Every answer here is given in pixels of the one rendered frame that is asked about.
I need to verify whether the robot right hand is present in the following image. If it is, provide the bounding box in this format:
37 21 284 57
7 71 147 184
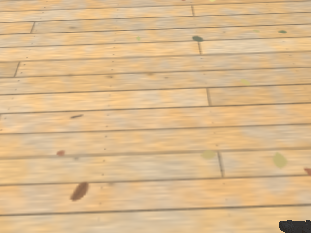
279 219 311 233

